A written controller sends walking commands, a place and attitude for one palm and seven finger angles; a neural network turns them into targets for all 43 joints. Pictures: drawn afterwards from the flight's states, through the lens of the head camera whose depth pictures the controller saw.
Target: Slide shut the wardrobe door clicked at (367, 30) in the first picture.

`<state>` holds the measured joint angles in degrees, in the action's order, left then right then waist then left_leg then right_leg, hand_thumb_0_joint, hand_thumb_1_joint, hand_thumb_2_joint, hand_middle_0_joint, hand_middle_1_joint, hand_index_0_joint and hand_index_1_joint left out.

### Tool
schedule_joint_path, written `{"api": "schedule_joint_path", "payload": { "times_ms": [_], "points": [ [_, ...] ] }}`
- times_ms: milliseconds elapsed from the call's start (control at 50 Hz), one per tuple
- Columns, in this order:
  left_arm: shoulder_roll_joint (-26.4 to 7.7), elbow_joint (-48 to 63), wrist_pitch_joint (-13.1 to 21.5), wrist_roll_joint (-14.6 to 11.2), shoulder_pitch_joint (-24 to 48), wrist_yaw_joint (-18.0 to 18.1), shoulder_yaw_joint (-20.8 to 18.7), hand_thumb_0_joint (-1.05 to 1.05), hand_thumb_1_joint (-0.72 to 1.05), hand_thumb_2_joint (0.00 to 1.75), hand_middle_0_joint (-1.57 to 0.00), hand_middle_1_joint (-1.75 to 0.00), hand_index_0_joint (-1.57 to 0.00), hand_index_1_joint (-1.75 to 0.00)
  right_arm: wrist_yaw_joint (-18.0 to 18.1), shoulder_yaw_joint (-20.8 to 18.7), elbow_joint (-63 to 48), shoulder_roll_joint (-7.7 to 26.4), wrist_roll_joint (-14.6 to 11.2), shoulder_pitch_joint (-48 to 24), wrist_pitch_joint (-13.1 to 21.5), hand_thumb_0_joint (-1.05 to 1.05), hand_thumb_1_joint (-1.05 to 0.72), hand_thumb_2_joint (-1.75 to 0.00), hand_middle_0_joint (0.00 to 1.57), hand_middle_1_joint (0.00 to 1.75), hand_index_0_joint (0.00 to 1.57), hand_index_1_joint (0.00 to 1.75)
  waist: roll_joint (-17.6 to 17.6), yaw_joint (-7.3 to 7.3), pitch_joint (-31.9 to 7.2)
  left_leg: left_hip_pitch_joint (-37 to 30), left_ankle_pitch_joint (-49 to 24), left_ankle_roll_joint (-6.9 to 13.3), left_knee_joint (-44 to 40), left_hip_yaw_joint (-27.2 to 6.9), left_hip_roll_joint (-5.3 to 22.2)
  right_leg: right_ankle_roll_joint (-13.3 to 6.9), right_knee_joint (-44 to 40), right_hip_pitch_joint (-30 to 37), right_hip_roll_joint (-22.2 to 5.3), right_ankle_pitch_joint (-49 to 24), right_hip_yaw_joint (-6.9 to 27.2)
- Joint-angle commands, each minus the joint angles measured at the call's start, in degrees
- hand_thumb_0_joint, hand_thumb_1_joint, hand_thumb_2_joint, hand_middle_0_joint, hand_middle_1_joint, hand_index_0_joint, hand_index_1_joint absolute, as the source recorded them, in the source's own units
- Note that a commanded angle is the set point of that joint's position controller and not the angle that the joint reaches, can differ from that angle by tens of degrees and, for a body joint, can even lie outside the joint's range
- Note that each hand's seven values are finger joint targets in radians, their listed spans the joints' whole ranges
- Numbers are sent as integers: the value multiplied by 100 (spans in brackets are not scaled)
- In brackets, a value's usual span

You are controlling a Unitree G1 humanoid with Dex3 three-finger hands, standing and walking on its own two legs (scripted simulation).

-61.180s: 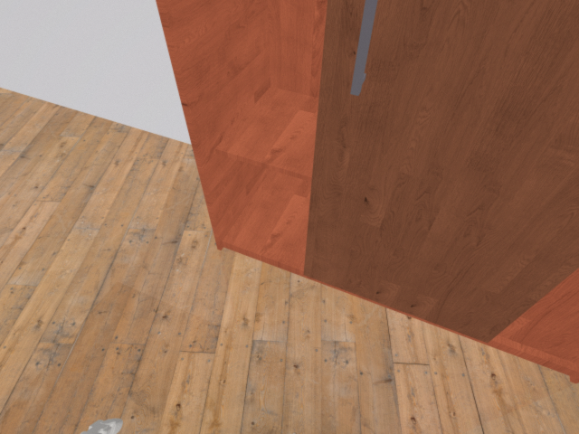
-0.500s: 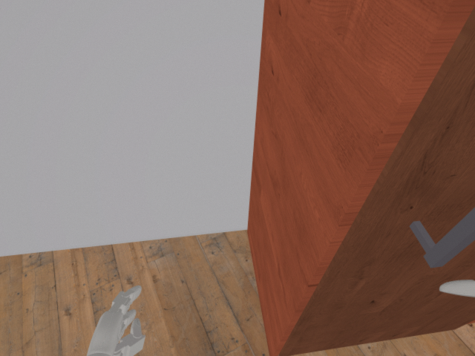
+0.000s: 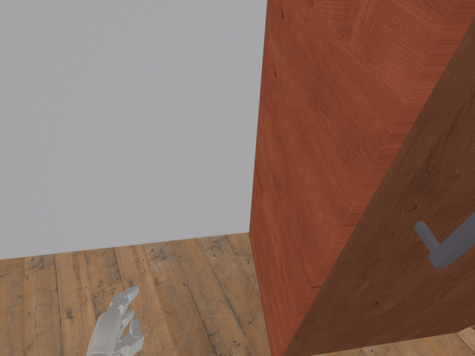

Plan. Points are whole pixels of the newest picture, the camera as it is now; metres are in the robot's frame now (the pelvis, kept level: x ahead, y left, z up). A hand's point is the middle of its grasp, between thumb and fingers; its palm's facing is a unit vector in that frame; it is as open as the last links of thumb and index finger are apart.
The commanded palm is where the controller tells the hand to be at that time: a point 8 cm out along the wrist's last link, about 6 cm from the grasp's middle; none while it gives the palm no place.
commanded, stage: slip the hand off the handle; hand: right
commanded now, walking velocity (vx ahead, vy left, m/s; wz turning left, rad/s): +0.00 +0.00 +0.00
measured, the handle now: out of the picture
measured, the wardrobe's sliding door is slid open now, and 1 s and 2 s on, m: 0.00 0.00 0.00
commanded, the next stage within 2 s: draw the hand back to the body in 0.46 s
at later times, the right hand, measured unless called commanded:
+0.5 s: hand out of the picture +0.10 -0.34 +0.21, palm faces +0.53 +0.79 -0.30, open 14.6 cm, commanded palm +0.02 -0.38 +0.21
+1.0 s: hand out of the picture +0.12 -0.31 +0.20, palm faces +0.13 +0.97 -0.23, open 14.6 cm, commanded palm +0.05 -0.35 +0.21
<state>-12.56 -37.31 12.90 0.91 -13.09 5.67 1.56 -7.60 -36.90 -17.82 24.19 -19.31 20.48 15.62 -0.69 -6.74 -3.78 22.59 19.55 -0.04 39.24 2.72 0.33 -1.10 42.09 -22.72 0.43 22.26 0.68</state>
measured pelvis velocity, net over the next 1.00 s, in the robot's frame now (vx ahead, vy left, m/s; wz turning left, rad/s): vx -0.02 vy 0.00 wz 0.00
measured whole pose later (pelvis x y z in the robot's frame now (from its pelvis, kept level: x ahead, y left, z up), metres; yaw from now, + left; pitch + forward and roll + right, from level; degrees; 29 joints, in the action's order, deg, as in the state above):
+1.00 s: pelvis -0.02 +0.00 +0.01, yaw +0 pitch -5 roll +2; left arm -14.4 -31.7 21.5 -5.9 -14.0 5.4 6.4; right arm -29.7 -37.6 -16.1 33.2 -27.4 22.8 -11.5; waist -3.1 -6.5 -3.9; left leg 12.4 15.4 -0.1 32.8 2.7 -1.0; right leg -1.4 38.7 -13.8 -0.7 19.9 0.8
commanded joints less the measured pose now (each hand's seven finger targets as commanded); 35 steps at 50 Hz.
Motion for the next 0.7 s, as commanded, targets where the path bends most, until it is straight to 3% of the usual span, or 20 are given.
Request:
{"api": "schedule_joint_path", "payload": {
  "times_ms": [0, 60, 80, 120, 220, 280, 300, 360, 400, 420, 440, 480, 500, 560, 580, 600, 660, 680],
  "points": [
    [-675, 930, 323, -18, 711, 44, -270, 0, 90, 90, -20, -30, -20, -30, 80, -1264, -1053, 1547, -356, 187, 448, 0, 55, -20, 25, 115, 25, 115, -295, -257, -645, -452, -1192, 217, -496, 61, -84, 302, -599, 51, 50, -1789, 85],
    [-698, 916, 367, -79, 672, 121, -252, 0, 90, 90, -20, -30, -20, -30, -45, -1179, -871, 1480, -490, -32, 459, 0, 55, -20, 25, 115, 25, 115, -402, -150, -345, -130, -532, 210, -618, 9, -97, 286, -641, -55, 64, -1220, 137],
    [-705, 915, 401, -79, 672, 139, -239, 0, 90, 90, -20, -30, -20, -30, -93, -1062, -934, 1428, -490, -131, 471, 0, 55, -20, 25, 115, 25, 115, -601, -129, -355, -78, -402, 219, -637, -29, -82, 270, -641, -30, 79, -1090, 152],
    [-721, 944, 474, -69, 672, 159, -241, 0, 90, 90, -20, -30, -20, -30, -184, -913, -1061, 1370, -495, -95, 467, 0, 55, -20, 25, 115, 25, 115, -424, -110, -455, -119, -289, 216, -669, -74, -64, 227, -599, -24, 75, -1010, 164],
    [-750, 928, 553, -87, 686, 221, -196, 0, 90, 90, -20, -30, -20, -30, -322, -943, -1067, 1693, -404, -288, 390, 0, 55, -20, 25, 115, 25, 115, -510, -96, -340, -45, 312, 228, -780, -214, -21, 145, -555, -233, 68, -539, 203],
    [-705, 959, 617, -71, 734, 203, -187, 0, 90, 90, -20, -30, -20, -30, -323, -995, -1281, 1655, -444, -67, 465, 0, 55, -20, 25, 115, 25, 115, -626, -172, -409, -93, 219, 256, -704, -158, -38, 156, -537, -170, 78, -618, 253],
    [-715, 991, 626, -64, 737, 194, -186, 0, 90, 90, -20, -30, -20, -30, -313, -1135, -1322, 1773, -468, 34, 455, 0, 55, -20, 25, 115, 25, 115, -470, -221, -491, -196, 194, 253, -701, -173, -42, 155, -496, -223, 58, -673, 251],
    [-651, 988, 652, -93, 781, 176, -176, 0, 90, 90, -20, -30, -20, -30, -342, -1186, -1255, 1635, -570, 285, 441, 0, 55, -20, 25, 115, 25, 115, -599, -241, -352, -90, 122, 260, -670, -106, -84, 203, -488, -207, 62, -715, 252],
    [-637, 1004, 626, -112, 823, 177, -193, 0, 90, 90, -20, -30, -20, -30, -354, -1472, -1172, 1807, -630, 529, 362, 0, 55, -20, 25, 115, 25, 115, -567, -336, -404, -214, -12, 282, -611, -49, -125, 254, -494, -253, 55, -861, 273],
    [-612, 1060, 641, -109, 862, 169, -176, 0, 90, 90, -20, -30, -20, -30, -401, -1367, -1323, 1630, -691, 593, 360, 0, 55, -20, 25, 115, 25, 115, -689, -322, -429, -221, -193, 284, -557, -12, -129, 285, -491, -175, 66, -1011, 266],
    [-588, 1044, 638, -107, 865, 160, -190, 0, 90, 90, -20, -30, -20, -30, -437, -1456, -1348, 1662, -725, 795, 356, 0, 55, -20, 25, 115, 25, 115, -682, -371, -468, -248, -330, 293, -510, 50, -169, 320, -506, -115, 63, -1129, 274],
    [-619, 1046, 672, -105, 833, 171, -161, 0, 90, 90, -20, -30, -20, -30, -520, -1237, -1444, 1510, -767, 650, 362, 0, 55, -20, 25, 115, 25, 115, -750, -309, -364, -97, -453, 287, -447, 92, -210, 354, -514, -54, 88, -1178, 286],
    [-613, 1038, 699, -103, 840, 175, -162, 0, 90, 90, -20, -30, -20, -30, -535, -1164, -1377, 1405, -797, 668, 336, 0, 55, -20, 25, 115, 25, 115, -628, -285, -266, -58, -446, 283, -473, 98, -220, 355, -496, -66, 80, -1173, 303],
    [-643, 1035, 755, -87, 780, 175, -175, 0, 90, 90, -20, -30, -20, -30, -557, -1124, -1513, 1427, -801, 720, 380, 0, 55, -20, 25, 115, 25, 115, -597, -308, -362, -27, -418, 293, -399, 143, -244, 399, -554, -16, 91, -1136, 349],
    [-769, 1022, 766, -247, 659, 190, -120, 0, 90, 90, -20, -30, -20, -30, -943, -669, -787, 1879, -330, 1090, -348, 0, 55, -20, 25, 115, 25, 115, -1033, -203, -458, -151, -310, 318, -485, -32, -218, 374, -823, 39, -4, -793, 342],
    [-746, 1243, 763, -356, 743, 220, -103, 0, 90, 90, -20, -30, -20, -30, -1097, -697, -1425, 1885, -400, 765, -648, 0, 55, -20, 25, 115, 25, 115, -1180, -199, -520, -286, -320, 291, -590, -64, -183, 327, -867, 110, 37, -758, 349],
    [-768, 1309, 929, -450, 729, 339, 1, 0, 90, 90, -20, -30, -20, -30, -1362, -512, -1656, 2063, -405, 261, -1299, 0, 55, -20, 25, 115, 25, 115, -687, -137, -299, -380, -221, 264, -823, 2, -257, 239, -1094, 352, -40, -662, 491],
    [-802, 1312, 999, -484, 764, 346, 33, 0, 90, 90, -20, -30, -20, -30, -1454, -499, -1743, 2144, -433, 105, -1485, 0, 55, -20, 25, 115, 25, 115, -721, -131, -240, -468, -241, 268, -882, 1, -264, 217, -1144, 421, -58, -682, 510]
  ]
}}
